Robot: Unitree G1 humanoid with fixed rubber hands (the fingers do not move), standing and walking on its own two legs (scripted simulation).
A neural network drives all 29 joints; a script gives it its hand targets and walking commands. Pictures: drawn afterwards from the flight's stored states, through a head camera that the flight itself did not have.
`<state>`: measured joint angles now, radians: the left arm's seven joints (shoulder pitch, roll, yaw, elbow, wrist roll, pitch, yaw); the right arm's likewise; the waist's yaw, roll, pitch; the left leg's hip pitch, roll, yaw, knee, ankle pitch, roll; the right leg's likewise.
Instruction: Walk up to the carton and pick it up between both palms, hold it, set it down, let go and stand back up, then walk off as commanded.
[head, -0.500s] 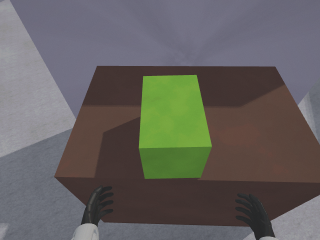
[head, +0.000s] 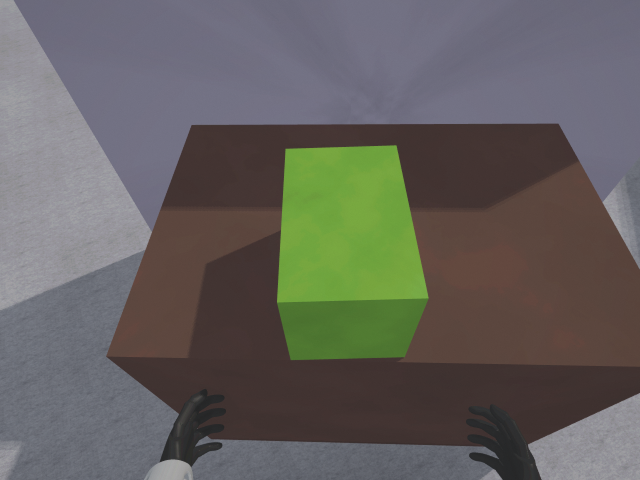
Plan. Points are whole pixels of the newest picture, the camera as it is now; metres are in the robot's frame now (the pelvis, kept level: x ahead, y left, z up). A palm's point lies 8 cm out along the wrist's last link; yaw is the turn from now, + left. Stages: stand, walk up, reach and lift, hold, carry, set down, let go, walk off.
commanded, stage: set down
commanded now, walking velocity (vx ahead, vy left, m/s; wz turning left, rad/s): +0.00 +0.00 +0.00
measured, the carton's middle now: (344, 251) +0.45 +0.02 -0.02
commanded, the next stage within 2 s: let go in 0.22 s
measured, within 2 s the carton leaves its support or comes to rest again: neither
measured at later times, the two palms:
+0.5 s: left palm (179, 461) +0.16 +0.21 -0.08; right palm (513, 477) +0.17 -0.20 -0.10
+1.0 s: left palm (142, 474) +0.15 +0.26 -0.09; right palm out of the picture +0.13 -0.24 -0.10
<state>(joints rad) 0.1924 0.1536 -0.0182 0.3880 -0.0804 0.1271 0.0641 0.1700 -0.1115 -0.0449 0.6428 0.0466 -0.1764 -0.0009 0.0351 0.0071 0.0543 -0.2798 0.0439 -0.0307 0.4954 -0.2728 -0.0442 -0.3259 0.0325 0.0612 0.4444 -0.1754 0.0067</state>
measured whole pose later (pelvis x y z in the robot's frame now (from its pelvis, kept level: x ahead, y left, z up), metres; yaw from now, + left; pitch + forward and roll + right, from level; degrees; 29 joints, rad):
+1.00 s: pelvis +0.02 +0.00 +0.00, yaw +0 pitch +4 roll +0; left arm 0.23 0.27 -0.02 0.66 0.01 -0.01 0.03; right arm 0.26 -0.23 -0.05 0.80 0.00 -0.05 0.00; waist 0.03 -0.01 -0.12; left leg -0.26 0.03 -0.03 0.50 -0.30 -0.03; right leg -0.33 0.02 0.06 0.48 -0.23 0.01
